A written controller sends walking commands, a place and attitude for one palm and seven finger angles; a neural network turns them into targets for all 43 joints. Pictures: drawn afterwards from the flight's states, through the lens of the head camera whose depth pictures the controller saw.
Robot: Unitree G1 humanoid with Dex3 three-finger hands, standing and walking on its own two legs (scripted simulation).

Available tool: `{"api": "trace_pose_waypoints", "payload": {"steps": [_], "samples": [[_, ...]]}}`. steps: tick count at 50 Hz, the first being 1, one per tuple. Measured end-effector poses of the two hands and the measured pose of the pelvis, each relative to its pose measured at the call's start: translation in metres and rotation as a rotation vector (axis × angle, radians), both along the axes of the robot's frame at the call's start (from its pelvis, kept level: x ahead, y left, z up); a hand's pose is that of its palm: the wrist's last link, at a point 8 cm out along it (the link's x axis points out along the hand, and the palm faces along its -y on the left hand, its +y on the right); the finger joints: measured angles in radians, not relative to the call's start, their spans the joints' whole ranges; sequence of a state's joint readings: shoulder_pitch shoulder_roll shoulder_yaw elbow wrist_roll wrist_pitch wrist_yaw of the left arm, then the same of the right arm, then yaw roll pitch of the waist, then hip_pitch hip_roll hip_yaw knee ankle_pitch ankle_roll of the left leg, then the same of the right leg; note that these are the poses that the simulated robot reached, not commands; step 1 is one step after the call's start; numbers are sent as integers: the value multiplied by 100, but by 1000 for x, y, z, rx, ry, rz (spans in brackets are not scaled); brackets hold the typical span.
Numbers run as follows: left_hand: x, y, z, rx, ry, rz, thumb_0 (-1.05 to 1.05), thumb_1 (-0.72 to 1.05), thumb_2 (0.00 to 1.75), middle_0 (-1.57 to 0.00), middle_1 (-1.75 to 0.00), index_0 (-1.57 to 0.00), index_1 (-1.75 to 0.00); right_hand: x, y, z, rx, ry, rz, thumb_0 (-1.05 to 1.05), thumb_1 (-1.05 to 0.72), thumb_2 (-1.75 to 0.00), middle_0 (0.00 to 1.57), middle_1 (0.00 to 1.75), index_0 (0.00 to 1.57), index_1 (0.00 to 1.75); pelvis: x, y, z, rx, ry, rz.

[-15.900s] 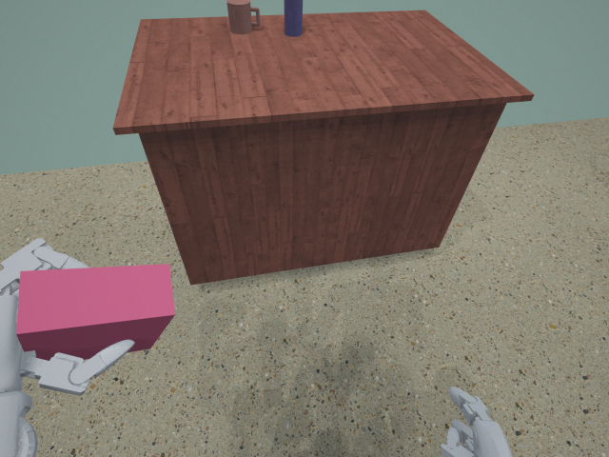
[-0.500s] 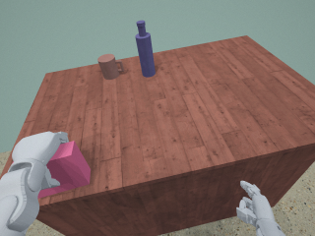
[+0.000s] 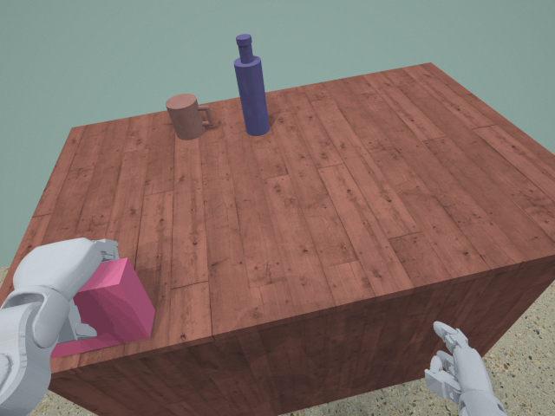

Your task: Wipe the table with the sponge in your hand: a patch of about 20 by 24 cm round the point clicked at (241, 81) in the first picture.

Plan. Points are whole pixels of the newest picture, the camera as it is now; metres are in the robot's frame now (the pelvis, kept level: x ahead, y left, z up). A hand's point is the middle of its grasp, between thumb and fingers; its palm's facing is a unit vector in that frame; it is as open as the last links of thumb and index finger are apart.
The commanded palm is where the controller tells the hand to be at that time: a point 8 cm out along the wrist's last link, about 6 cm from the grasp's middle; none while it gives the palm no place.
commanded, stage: move the sponge above the wiping area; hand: left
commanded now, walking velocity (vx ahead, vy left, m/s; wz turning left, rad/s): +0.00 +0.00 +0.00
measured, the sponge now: (94, 316) +0.21 +0.30 +0.06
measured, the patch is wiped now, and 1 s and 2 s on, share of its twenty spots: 0.00 0.00 0.05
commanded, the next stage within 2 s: lower the sponge onto the table in 0.52 s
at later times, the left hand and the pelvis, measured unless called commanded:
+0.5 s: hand (93, 285) +0.23 +0.29 +0.11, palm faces -0.10 -0.07 -0.99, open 9.4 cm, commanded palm +0.21 +0.32 +0.21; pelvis +0.00 +0.01 +0.00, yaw +0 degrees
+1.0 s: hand (94, 262) +0.25 +0.29 +0.13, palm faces -0.01 -0.01 -1.00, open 9.5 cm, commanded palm +0.22 +0.32 +0.21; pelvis -0.01 +0.00 +0.00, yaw -1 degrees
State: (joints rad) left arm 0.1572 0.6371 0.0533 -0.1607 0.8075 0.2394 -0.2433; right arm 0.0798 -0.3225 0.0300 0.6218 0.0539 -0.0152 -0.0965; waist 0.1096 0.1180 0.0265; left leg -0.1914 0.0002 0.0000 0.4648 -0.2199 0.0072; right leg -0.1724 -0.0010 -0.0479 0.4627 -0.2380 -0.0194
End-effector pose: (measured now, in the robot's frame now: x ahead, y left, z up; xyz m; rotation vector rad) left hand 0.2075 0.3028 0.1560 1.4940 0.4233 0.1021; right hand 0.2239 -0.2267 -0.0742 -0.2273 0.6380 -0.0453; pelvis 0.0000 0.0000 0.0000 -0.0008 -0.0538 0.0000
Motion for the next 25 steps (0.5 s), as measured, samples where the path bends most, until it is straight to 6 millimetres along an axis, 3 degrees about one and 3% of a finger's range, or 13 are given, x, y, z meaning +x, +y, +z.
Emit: {"api": "trace_pose_waypoints", "payload": {"steps": [2, 5, 10, 14, 17, 22, 25], "samples": [[-7, -11, -1, 4, -41, -95, 0, -43, 100, -81, -139, -80, -139, 0, 4, 3, -30, -5, 12, 1, -91, -90, 20, 30, 20, 30, 1, 0, 0, -3, -12, -1], [-10, -15, 15, 48, -183, -158, 0, -43, 100, -81, -138, -81, -138, 1, 14, 3, -38, -4, 28, 1, -91, -90, 20, 30, 20, 30, 2, 1, 1, -11, -27, 1], [6, 14, 54, 106, -392, -9, 0, -44, 100, -82, -138, -81, -138, -1, 23, 1, 17, 3, -6, 1, -90, -90, 20, 30, 18, 29, -2, 4, 3, -10, -28, -6], [19, 37, 71, 95, -396, 154, 0, -44, 100, -81, -138, -80, -139, -2, 25, 1, 48, 11, -9, 1, -90, -90, 20, 30, 17, 29, -6, 6, 3, -3, -15, -8], [22, 34, 61, 60, -310, 171, 0, -43, 100, -81, -139, -80, -139, -2, 25, 2, 68, 3, -13, 1, -90, -90, 20, 30, 18, 29, -7, 9, 3, -1, -4, -11], [13, 1, 17, 7, -106, 27, 0, -43, 100, -81, -139, -80, -140, -3, 26, 2, 59, -4, 6, 1, -90, -90, 20, 30, 19, 29, -6, 13, 2, 2, 2, -11], [3, -15, 8, 10, -99, -84, 0, -43, 100, -81, -139, -80, -139, -4, 28, 3, 27, -1, 29, 1, -90, -90, 20, 30, 19, 29, -5, 11, 2, 1, -10, -8]]}}
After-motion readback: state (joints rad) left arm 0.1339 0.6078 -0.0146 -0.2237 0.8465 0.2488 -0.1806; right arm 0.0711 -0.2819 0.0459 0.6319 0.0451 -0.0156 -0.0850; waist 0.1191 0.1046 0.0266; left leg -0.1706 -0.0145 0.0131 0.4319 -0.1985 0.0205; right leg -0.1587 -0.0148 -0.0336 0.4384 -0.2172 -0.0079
